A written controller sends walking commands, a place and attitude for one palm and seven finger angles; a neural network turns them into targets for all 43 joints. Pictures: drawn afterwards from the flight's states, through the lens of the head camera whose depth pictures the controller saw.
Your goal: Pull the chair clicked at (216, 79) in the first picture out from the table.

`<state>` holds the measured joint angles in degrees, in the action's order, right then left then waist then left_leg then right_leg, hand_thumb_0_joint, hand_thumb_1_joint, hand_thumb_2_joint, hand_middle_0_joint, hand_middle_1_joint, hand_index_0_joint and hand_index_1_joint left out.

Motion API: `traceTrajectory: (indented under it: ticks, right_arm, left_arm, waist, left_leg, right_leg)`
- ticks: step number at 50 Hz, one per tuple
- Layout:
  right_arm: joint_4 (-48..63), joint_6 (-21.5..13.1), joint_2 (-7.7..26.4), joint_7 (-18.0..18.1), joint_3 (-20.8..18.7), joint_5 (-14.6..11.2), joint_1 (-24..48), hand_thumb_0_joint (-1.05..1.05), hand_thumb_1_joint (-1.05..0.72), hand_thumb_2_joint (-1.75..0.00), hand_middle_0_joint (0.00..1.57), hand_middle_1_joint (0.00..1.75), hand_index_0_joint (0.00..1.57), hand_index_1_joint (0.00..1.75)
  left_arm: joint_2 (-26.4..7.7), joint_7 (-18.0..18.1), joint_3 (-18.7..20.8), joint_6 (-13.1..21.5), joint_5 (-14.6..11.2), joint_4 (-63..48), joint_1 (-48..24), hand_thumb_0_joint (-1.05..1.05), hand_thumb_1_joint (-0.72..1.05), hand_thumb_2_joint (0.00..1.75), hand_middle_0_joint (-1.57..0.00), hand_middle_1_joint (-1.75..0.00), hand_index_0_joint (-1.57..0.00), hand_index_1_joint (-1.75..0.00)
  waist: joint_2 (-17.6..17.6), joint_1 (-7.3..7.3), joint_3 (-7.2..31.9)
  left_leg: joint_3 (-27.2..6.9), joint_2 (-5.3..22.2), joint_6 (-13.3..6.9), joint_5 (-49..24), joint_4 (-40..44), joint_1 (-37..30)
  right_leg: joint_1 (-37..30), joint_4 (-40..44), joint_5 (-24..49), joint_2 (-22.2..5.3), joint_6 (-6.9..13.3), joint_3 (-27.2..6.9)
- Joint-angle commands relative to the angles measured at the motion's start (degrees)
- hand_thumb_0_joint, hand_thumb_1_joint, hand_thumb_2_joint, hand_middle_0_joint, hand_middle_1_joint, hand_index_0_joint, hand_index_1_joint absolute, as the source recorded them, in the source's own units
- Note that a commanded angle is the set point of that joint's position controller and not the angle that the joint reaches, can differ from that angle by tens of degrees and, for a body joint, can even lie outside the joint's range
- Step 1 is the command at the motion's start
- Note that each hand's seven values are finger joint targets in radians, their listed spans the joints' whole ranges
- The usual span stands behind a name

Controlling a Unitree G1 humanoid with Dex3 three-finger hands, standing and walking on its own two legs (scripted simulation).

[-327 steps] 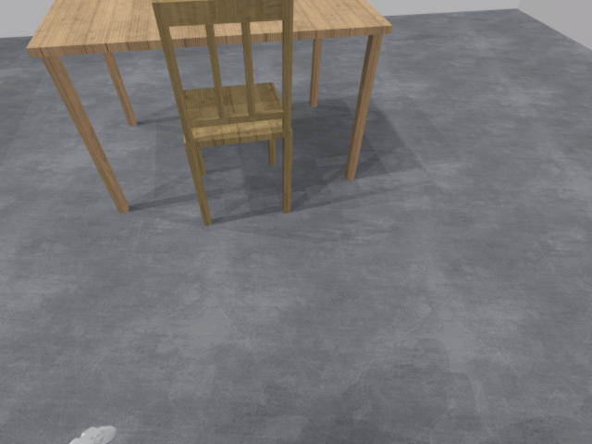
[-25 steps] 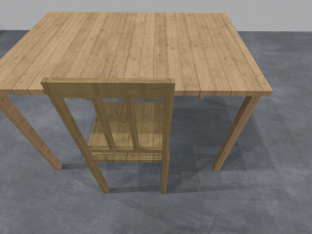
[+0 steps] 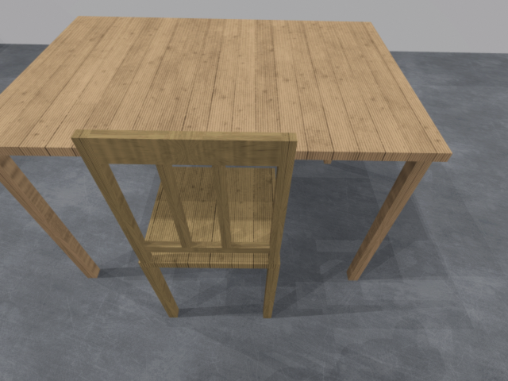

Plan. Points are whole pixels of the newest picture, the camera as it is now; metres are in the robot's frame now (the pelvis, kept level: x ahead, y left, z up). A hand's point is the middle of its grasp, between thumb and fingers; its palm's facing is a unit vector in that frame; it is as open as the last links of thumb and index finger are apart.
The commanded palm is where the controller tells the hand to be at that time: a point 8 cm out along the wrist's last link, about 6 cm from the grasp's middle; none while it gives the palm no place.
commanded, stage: come to a stop and stand still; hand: left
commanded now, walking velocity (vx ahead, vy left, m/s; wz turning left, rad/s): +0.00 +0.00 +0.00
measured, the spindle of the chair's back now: (176, 209) +0.47 +0.21 -0.08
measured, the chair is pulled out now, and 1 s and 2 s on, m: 0.00 0.00 0.00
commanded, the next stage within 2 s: look again from close up in 0.40 s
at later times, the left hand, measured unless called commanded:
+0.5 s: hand out of the picture -0.02 +0.18 -0.18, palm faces +0.04 -0.98 -0.18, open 7.4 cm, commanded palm none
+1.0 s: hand out of the picture +0.00 +0.22 -0.18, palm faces -0.02 -0.98 -0.21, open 7.4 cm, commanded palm none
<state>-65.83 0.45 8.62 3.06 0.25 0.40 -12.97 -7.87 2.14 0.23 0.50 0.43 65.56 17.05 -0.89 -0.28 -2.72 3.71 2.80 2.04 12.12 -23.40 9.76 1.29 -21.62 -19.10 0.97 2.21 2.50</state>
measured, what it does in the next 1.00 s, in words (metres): stands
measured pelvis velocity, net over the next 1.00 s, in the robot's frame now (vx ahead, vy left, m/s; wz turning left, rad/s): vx -0.02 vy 0.04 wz -0.02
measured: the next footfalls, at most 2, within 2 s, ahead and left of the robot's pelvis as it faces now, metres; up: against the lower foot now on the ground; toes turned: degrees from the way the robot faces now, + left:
none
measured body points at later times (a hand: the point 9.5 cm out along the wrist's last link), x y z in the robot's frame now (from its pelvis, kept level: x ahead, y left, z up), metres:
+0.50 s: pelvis +0.00 +0.02 +0.00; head +0.02 +0.01 +0.45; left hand -0.02 +0.23 -0.16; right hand +0.00 -0.21 -0.16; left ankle +0.00 +0.14 -0.74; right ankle -0.08 -0.09 -0.74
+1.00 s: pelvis -0.02 +0.04 -0.01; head +0.00 +0.05 +0.44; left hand +0.00 +0.27 -0.16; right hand +0.00 -0.19 -0.16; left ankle +0.00 +0.14 -0.74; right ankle -0.08 -0.09 -0.74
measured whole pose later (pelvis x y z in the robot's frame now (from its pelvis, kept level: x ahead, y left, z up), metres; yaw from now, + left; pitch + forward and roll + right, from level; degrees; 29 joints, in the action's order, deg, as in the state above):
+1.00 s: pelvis -0.02 +0.04 -0.01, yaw -1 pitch +0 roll +0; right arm -61.1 -0.5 9.7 0.9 0.7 0.6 -14.5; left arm -10.5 1.9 -0.9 0.4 0.8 60.0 15.9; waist -0.9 0.3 -2.4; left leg 5.2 0.2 -1.6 13.7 -29.0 15.0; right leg 7.5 -28.5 -20.7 -2.1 -1.1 0.7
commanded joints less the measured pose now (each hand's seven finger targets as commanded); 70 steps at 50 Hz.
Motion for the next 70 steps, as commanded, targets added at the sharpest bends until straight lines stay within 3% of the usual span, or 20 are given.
traceTrajectory:
  ticks: [1,8,12,24,25,26,27,28,29,31,33,35,37,41,46,51,58,62,67,70]
  right_arm:
    - [1.41,-0.77,4.92,-0.15,-0.66,0.14,-2.46,0.0,-0.9,-0.9,0.2,0.3,0.2,0.3]
    - [1.2,-0.9,5.03,-0.29,-0.64,-0.01,-2.79,0.0,-0.9,-0.9,0.2,0.3,0.2,0.3]
    - [1.12,-1.14,5.4,-0.29,-0.67,0.17,-3.33,0.0,-0.9,-0.9,0.2,0.3,0.2,0.3]
    - [0.88,-1.29,5.17,-0.31,-0.66,0.06,-3.71,0.0,-0.9,-0.9,0.2,0.3,0.2,0.3]
    - [5.33,-2.51,7.31,-1.63,-0.93,-0.19,0.19,0.0,-0.9,-0.9,0.2,0.3,0.2,0.3]
    - [6.72,-2.02,4.14,-2.07,-0.84,0.19,-3.39,0.0,-0.9,-0.9,0.2,0.3,0.2,0.3]
    - [6.42,-1.82,4.38,-2.01,-1.05,0.24,-5.83,0.0,-0.9,-0.9,0.2,0.3,0.2,0.3]
    - [7.06,-2.05,5.14,-2.04,-0.99,0.61,-6.59,0.0,-0.9,-0.9,0.2,0.3,0.2,0.3]
    - [7.32,-2.09,5.35,-1.85,-0.88,0.51,-6.39,0.0,-0.9,-0.9,0.2,0.3,0.2,0.3]
    - [7.85,-2.19,6.09,-1.59,-0.87,0.29,-5.59,0.0,-0.9,-0.9,0.2,0.3,0.2,0.3]
    - [8.02,-2.1,6.17,-1.49,-0.81,0.31,-4.47,0.0,-0.9,-0.9,0.2,0.3,0.2,0.3]
    - [8.23,-1.71,6.75,-1.55,-0.75,0.26,-4.12,0.0,-0.9,-0.9,0.2,0.3,0.2,0.3]
    - [8.19,-1.62,6.92,-1.69,-0.88,0.31,-3.75,0.0,-0.9,-0.9,0.2,0.3,0.2,0.3]
    - [8.0,-1.6,7.56,-1.94,-0.89,0.4,-3.15,0.0,-0.9,-0.9,0.2,0.3,0.2,0.3]
    - [7.54,-1.8,7.8,-2.05,-0.97,0.36,-2.9,0.0,-0.9,-0.9,0.2,0.3,0.2,0.3]
    - [6.23,-2.35,7.93,-1.87,-0.82,0.09,-3.16,0.0,-0.9,-0.9,0.2,0.3,0.2,0.3]
    - [4.37,-2.34,7.28,-1.69,-0.63,-0.21,-2.57,0.0,-0.9,-0.9,0.2,0.3,0.2,0.3]
    - [3.77,-2.32,7.49,-1.62,-0.65,-0.12,-2.68,0.0,-0.9,-0.9,0.2,0.3,0.2,0.3]
    - [3.32,-2.27,7.28,-1.6,-0.7,-0.16,-2.43,0.0,-0.9,-0.9,0.2,0.3,0.2,0.3]
    - [2.9,-1.8,7.39,-1.8,-0.86,0.08,-2.77,0.0,-0.9,-0.9,0.2,0.3,0.2,0.3]
  left_arm:
    - [-5.43,0.42,1.03,0.22,-0.03,-0.7,5.01,0.0,0.9,0.9,-0.2,-0.3,-0.2,-0.3]
    - [-5.81,0.34,1.04,0.29,0.03,-0.67,4.54,0.0,0.9,0.9,-0.2,-0.3,-0.2,-0.3]
    - [-5.73,0.4,0.99,0.37,0.0,-0.49,4.57,0.0,0.9,0.9,-0.2,-0.3,-0.2,-0.3]
    - [-5.61,0.47,0.96,0.39,0.12,-0.11,5.44,0.0,0.9,0.9,-0.2,-0.3,-0.2,-0.3]
    - [-6.29,2.59,0.0,2.96,1.55,-0.74,7.82,0.0,0.9,0.9,-0.2,-0.3,-0.2,-0.3]
    - [-8.73,2.3,0.88,3.09,1.04,-3.6,5.56,0.0,0.9,0.9,-0.2,-0.3,-0.2,-0.3]
    - [-7.78,1.95,0.36,3.0,0.8,-4.57,3.2,0.0,0.9,0.9,-0.2,-0.3,-0.2,-0.3]
    - [-7.66,1.65,0.71,3.05,0.8,-5.88,3.34,0.0,0.9,0.9,-0.2,-0.3,-0.2,-0.3]
    - [-7.27,1.47,0.65,3.0,0.39,-5.99,4.14,0.0,0.9,0.9,-0.2,-0.3,-0.2,-0.3]
    - [-6.93,1.27,0.52,2.41,0.26,-6.22,4.83,0.0,0.9,0.9,-0.2,-0.3,-0.2,-0.3]
    - [-6.58,1.12,0.37,1.8,0.35,-6.54,4.83,0.0,0.9,0.9,-0.2,-0.3,-0.2,-0.3]
    - [-6.99,0.95,0.26,1.1,0.2,-6.9,3.94,0.0,0.9,0.9,-0.2,-0.3,-0.2,-0.3]
    - [-7.01,0.79,0.17,0.69,0.29,-7.16,3.62,0.0,0.9,0.9,-0.2,-0.3,-0.2,-0.3]
    - [-7.62,0.48,0.11,0.24,0.34,-7.38,3.14,0.0,0.9,0.9,-0.2,-0.3,-0.2,-0.3]
    - [-7.95,0.18,0.1,0.31,0.35,-7.13,3.22,0.0,0.9,0.9,-0.2,-0.3,-0.2,-0.3]
    - [-8.48,0.21,0.08,0.64,0.24,-6.38,3.36,0.0,0.9,0.9,-0.2,-0.3,-0.2,-0.3]
    - [-8.37,0.28,-0.07,0.83,0.31,-4.68,4.3,0.0,0.9,0.9,-0.2,-0.3,-0.2,-0.3]
    - [-8.04,0.37,-0.16,0.71,0.27,-3.89,4.47,0.0,0.9,0.9,-0.2,-0.3,-0.2,-0.3]
    - [-7.93,0.35,-0.27,0.75,0.34,-3.17,4.65,0.0,0.9,0.9,-0.2,-0.3,-0.2,-0.3]
    - [-7.35,0.01,-0.12,0.39,0.61,-2.49,5.59,0.0,0.9,0.9,-0.2,-0.3,-0.2,-0.3]
  waist:
    - [1.21,-0.14,-1.04]
    - [-0.41,-0.27,-1.49]
    - [0.51,-0.04,0.08]
    - [0.3,-0.12,-1.05]
    - [0.38,-1.12,-3.34]
    - [-1.46,1.99,-0.82]
    - [-2.32,2.89,0.76]
    - [0.71,2.44,3.88]
    - [-0.33,2.05,5.28]
    - [1.05,1.5,5.08]
    - [1.97,0.81,1.29]
    - [0.23,0.92,-0.54]
    - [1.09,0.72,-2.09]
    - [2.22,0.28,-3.59]
    - [1.51,0.04,-1.55]
    - [1.16,0.01,1.65]
    - [-0.27,-0.16,0.86]
    - [1.26,0.04,1.22]
    - [0.71,0.07,0.77]
    - [0.67,0.22,-0.73]
  left_leg:
    - [-3.71,3.64,-2.41,-14.91,1.83,-5.1]
    - [-4.15,3.68,-2.68,-14.01,2.82,-4.92]
    - [-4.36,3.66,-2.75,-15.91,2.84,-5.93]
    - [-4.44,3.44,-2.96,-15.43,3.18,-5.47]
    - [-1.22,3.54,-1.92,-21.14,-11.58,0.43]
    - [-2.57,2.19,-2.89,-3.55,-9.49,3.02]
    - [-2.56,2.13,-3.05,-1.38,-8.03,3.84]
    - [-2.09,1.83,-3.39,-5.99,-7.53,2.35]
    - [-2.88,2.35,-3.69,-9.33,-7.82,1.27]
    - [-3.21,2.89,-3.81,-15.1,-7.67,0.09]
    - [-3.59,3.04,-4.12,-15.41,-6.87,1.34]
    - [-4.46,3.0,-4.19,-10.09,-4.88,2.41]
    - [-4.8,3.0,-4.33,-5.92,-2.92,3.02]
    - [-6.13,3.01,-4.69,0.35,0.57,4.32]
    - [-6.16,2.95,-4.71,1.1,2.01,2.87]
    - [-4.97,3.18,-4.71,-8.11,0.45,-0.59]
    - [-4.2,3.24,-4.65,-10.79,0.32,-1.37]
    - [-4.24,3.32,-4.54,-11.26,0.81,-2.31]
    - [-4.18,3.35,-4.49,-10.65,1.34,-2.48]
    - [-5.05,3.37,-5.02,0.7,2.09,-1.1]
  right_leg:
    - [6.87,3.74,22.12,-7.31,-1.01,-4.59]
    - [6.78,4.52,19.43,-7.2,-1.1,-4.34]
    - [6.39,3.97,19.87,-7.38,-1.03,-4.33]
    - [6.75,4.26,19.37,-7.54,-1.17,-4.17]
    - [11.52,3.28,41.5,-9.82,-3.15,-7.83]
    - [8.09,0.21,42.08,-11.44,-0.92,-7.67]
    - [7.93,-1.6,34.01,-9.85,0.31,-6.27]
    - [6.17,-3.9,35.27,-8.82,0.85,-5.26]
    - [6.18,-4.66,32.09,-7.8,0.96,-5.18]
    - [6.93,-5.18,28.19,-6.97,0.74,-4.77]
    - [9.25,-4.36,22.39,-6.16,0.59,-4.92]
    - [10.58,-3.67,13.67,-5.57,0.41,-4.9]
    - [12.05,-2.85,7.46,-5.33,0.15,-4.97]
    - [13.07,-2.17,0.76,-4.9,-0.22,-4.57]
    - [12.69,-1.42,1.4,-5.52,-0.53,-4.59]
    - [10.92,-1.73,8.33,-6.25,-1.08,-4.6]
    - [10.42,-0.68,12.01,-6.7,-1.35,-4.76]
    - [10.55,-0.7,11.82,-6.73,-1.42,-4.86]
    - [10.65,-0.11,11.79,-6.77,-1.55,-4.88]
    - [12.08,-0.81,1.06,-6.03,-1.26,-2.98]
